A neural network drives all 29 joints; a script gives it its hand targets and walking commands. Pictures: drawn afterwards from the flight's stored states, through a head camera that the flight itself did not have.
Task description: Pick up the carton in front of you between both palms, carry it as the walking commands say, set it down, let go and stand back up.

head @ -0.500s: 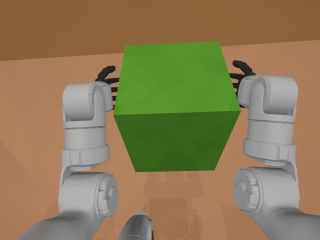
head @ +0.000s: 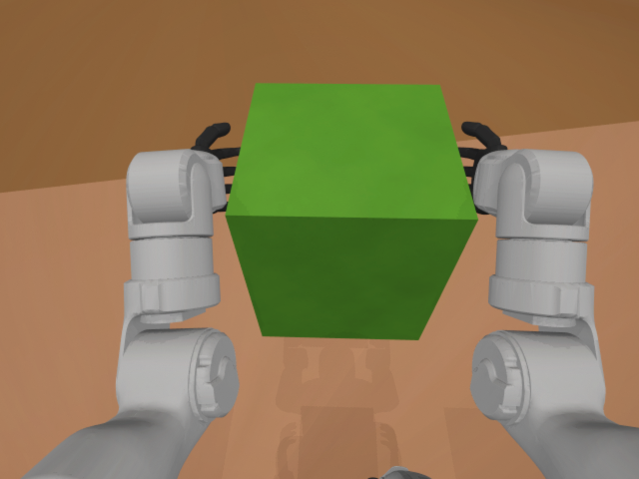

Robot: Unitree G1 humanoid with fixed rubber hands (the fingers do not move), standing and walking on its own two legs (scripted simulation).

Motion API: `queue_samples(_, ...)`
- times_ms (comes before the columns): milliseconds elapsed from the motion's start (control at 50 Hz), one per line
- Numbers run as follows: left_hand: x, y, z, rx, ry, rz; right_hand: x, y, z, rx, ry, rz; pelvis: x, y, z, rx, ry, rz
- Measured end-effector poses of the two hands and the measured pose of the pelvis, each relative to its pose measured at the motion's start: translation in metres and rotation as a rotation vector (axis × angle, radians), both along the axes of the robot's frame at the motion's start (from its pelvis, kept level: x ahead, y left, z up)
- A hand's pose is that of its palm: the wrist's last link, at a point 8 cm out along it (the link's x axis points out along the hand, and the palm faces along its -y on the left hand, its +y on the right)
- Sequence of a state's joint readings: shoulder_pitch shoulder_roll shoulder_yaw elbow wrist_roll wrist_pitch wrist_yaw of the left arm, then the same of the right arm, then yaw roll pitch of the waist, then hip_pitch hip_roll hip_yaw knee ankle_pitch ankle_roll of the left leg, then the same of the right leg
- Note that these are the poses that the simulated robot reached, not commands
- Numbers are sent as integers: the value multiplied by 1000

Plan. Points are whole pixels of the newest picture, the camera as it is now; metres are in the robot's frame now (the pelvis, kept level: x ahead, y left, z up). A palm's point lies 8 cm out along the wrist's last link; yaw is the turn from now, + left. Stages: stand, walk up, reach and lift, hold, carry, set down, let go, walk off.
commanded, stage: carry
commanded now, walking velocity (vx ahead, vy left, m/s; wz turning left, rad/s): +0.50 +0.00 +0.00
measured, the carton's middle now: (343, 221) +0.40 +0.00 +0.12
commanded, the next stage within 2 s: none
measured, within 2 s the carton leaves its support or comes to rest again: neither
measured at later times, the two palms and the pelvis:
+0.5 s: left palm (217, 62) +0.65 +0.18 +0.20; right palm (418, 65) +0.63 -0.12 +0.19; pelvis +0.27 +0.04 +0.04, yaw +0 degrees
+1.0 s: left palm out of the picture +0.90 +0.19 +0.24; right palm out of the picture +0.92 -0.11 +0.25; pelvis +0.53 +0.02 +0.07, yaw +0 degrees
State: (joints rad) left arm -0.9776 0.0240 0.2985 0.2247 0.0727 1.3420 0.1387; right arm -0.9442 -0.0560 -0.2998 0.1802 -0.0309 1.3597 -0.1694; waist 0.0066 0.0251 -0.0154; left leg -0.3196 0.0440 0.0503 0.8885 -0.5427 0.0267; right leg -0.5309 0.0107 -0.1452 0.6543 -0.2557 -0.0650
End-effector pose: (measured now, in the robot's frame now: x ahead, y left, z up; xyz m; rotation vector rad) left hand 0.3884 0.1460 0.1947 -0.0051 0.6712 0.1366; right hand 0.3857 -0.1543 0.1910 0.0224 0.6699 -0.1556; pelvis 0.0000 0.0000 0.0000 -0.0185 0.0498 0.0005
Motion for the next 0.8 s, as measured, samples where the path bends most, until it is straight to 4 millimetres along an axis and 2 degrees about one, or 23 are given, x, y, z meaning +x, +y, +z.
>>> queue_samples(100,35,11,-7,5,84,39,56,12,2,-3,84,45,49,-6,16,18,11,1)
queue_samples(200,79,24,4,10,73,64,109,26,13,7,73,68,97,-3,27,26,10,5)
queue_samples(300,140,38,17,-9,38,65,167,39,28,3,39,59,158,9,28,27,14,8)
queue_samples(380,197,46,14,-26,39,28,211,46,27,-29,39,32,213,26,18,38,6,-4)
queue_samples(500,265,34,3,-9,128,-38,249,35,3,-41,130,-12,267,38,37,24,-5,-4)
queue_samples(580,308,26,12,-18,102,-58,284,26,12,-36,102,-39,300,37,47,18,2,-12)
queue_samples(660,353,18,28,-29,48,-52,331,19,30,-18,46,-55,341,32,52,15,16,-14)
queue_samples(720,387,14,39,-25,21,-33,372,14,39,-6,20,-42,381,23,49,6,18,-8)
queue_samples(760,408,13,42,-13,10,-15,400,12,42,-3,8,-19,407,17,44,-5,13,-1)
queue_samples(800,424,15,39,-2,33,1,426,16,41,16,31,18,428,13,48,2,10,-2)
